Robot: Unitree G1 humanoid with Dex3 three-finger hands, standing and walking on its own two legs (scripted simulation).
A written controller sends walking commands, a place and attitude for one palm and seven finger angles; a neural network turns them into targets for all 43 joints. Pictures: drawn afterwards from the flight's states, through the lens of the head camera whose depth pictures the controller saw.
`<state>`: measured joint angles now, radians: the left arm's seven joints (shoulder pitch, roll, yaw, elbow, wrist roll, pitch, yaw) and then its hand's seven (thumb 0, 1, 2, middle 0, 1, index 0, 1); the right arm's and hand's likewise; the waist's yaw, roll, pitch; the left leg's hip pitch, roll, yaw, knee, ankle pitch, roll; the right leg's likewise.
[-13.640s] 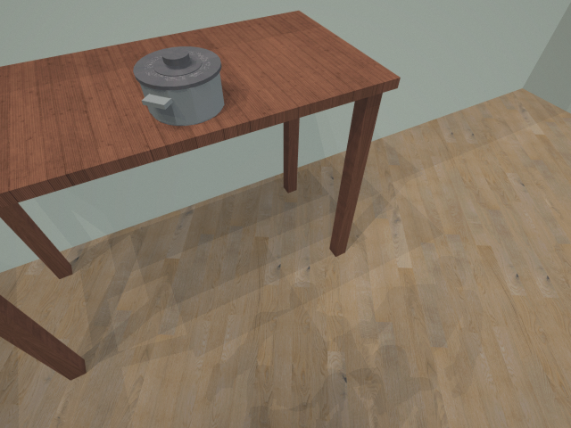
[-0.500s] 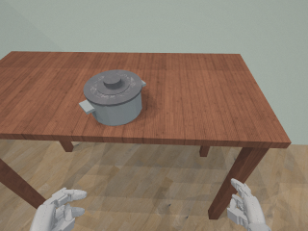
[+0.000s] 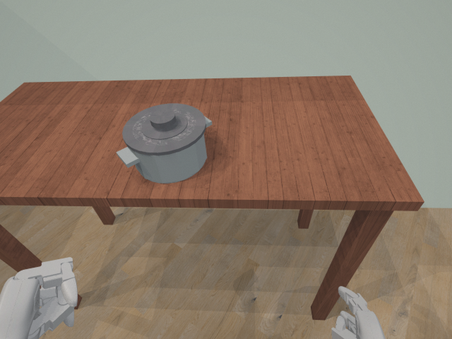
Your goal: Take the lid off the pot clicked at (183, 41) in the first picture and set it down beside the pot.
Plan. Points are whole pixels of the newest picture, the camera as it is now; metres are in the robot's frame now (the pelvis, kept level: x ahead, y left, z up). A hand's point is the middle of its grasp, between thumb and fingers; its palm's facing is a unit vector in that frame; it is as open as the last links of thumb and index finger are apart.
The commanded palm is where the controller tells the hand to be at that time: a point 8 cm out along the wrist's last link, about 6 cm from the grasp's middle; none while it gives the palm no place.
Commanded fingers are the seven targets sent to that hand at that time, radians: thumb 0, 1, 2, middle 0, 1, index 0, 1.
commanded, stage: raise the hand higher, near the body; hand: left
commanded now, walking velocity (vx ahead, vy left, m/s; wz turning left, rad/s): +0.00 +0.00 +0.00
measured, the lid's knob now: (162, 118) +0.50 +0.20 +0.15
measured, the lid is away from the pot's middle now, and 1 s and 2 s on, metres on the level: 0.01 0.01 0.01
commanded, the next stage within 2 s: reach forward and open the fingers in 0.60 s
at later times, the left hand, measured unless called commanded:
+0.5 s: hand (50, 261) +0.16 +0.24 +0.16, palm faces +0.33 -0.85 -0.42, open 3.1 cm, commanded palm +0.11 +0.29 +0.19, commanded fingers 0.00 0.90 0.90 -1.30 -1.50 -1.30 -1.50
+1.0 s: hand (20, 243) +0.18 +0.29 +0.17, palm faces +0.13 -0.07 -0.99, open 2.9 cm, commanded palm +0.15 +0.29 +0.23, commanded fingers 0.00 0.40 1.24 -1.17 -0.93 -1.17 -0.93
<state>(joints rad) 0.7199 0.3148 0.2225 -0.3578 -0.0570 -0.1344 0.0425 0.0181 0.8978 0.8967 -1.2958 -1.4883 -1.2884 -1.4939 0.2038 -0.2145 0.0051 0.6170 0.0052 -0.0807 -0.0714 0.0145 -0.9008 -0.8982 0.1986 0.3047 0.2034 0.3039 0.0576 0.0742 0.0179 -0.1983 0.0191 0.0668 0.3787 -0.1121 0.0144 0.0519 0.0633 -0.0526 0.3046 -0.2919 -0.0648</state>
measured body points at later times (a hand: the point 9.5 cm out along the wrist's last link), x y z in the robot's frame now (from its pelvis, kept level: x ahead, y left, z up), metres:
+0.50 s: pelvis +0.00 +0.02 +0.00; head -0.01 +0.00 +0.45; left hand +0.14 +0.29 +0.19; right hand +0.23 -0.18 -0.06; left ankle +0.06 +0.12 -0.74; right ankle -0.07 -0.07 -0.74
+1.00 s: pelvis -0.03 +0.04 -0.01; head -0.03 -0.02 +0.43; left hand +0.17 +0.29 +0.23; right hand +0.21 -0.17 -0.10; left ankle +0.06 +0.12 -0.74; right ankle -0.07 -0.07 -0.74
